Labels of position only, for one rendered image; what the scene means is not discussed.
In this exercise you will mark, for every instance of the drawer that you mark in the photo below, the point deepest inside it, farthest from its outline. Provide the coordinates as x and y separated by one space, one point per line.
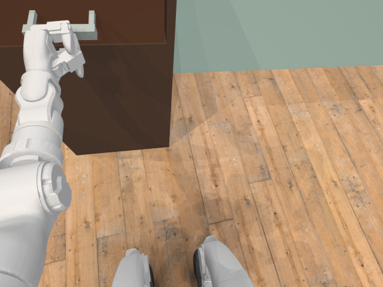
117 21

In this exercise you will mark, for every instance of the right robot thigh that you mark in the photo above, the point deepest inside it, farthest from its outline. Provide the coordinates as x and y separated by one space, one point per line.
216 259

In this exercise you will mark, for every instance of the left robot thigh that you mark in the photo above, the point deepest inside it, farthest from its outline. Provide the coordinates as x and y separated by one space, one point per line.
133 271

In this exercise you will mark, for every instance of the robot left hand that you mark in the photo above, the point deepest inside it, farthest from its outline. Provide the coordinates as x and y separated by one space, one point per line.
39 53

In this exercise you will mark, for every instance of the cabinet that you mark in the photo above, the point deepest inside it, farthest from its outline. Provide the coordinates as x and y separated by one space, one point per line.
123 101

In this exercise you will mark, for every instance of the left robot forearm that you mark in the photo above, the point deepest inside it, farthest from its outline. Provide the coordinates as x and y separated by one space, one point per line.
38 132

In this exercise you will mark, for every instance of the handle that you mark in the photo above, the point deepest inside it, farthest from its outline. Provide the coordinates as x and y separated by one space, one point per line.
82 31

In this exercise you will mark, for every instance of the robot thigh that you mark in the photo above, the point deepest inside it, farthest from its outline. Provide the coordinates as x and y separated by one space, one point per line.
216 259
133 271

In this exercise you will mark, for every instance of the robot left upper arm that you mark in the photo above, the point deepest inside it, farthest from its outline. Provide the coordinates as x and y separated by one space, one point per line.
31 198

